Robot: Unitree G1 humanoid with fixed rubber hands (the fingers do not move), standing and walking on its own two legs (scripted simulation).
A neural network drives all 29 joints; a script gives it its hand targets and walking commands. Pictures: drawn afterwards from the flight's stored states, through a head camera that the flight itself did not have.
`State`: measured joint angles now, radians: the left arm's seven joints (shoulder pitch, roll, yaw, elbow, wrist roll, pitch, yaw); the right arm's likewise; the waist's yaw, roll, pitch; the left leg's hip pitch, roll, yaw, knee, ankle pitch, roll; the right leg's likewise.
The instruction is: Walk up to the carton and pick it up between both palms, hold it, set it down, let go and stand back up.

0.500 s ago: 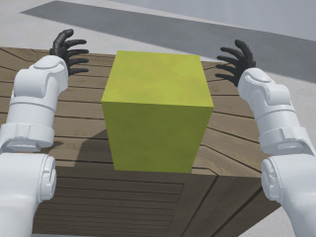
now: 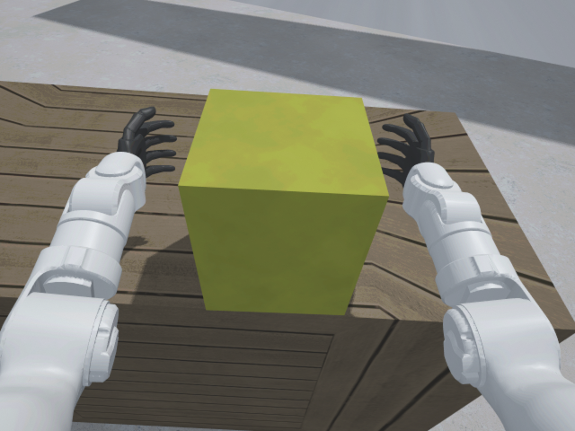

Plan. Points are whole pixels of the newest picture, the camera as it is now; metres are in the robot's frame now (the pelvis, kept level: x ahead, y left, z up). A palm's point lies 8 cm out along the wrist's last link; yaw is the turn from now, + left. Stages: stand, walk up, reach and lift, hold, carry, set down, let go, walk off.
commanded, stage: reach and lift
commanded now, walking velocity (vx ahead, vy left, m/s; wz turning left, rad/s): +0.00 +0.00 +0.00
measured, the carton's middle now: (280, 208) +0.42 -0.02 +0.12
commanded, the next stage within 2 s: none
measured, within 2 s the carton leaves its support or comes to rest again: neither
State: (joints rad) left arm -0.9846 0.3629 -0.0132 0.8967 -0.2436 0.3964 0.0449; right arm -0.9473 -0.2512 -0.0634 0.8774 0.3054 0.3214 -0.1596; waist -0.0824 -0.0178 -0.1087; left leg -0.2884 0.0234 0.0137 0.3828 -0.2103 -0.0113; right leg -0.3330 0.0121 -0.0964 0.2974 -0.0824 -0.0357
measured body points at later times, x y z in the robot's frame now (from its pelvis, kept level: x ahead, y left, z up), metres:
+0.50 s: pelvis -0.01 -0.01 +0.00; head +0.02 +0.00 +0.44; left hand +0.47 +0.16 +0.14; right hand +0.44 -0.19 +0.15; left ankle -0.02 +0.12 -0.75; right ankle +0.04 -0.10 -0.75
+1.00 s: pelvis -0.01 -0.01 +0.00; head +0.02 +0.00 +0.45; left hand +0.47 +0.13 +0.16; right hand +0.44 -0.18 +0.16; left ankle -0.02 +0.12 -0.75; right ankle +0.04 -0.10 -0.75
